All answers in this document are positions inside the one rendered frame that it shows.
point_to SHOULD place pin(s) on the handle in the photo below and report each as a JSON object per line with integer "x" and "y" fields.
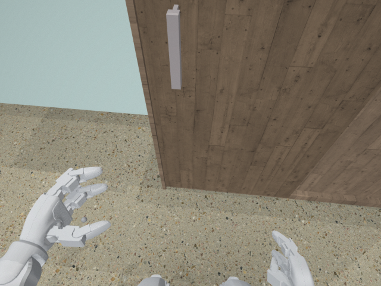
{"x": 174, "y": 46}

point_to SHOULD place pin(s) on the left robot hand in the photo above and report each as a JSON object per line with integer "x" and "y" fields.
{"x": 41, "y": 227}

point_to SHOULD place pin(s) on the robot left forearm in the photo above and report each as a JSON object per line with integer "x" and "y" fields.
{"x": 22, "y": 264}

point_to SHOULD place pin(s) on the right robot hand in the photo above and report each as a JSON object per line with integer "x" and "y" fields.
{"x": 294, "y": 271}

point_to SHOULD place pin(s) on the wardrobe door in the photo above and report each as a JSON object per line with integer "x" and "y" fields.
{"x": 352, "y": 165}
{"x": 268, "y": 86}

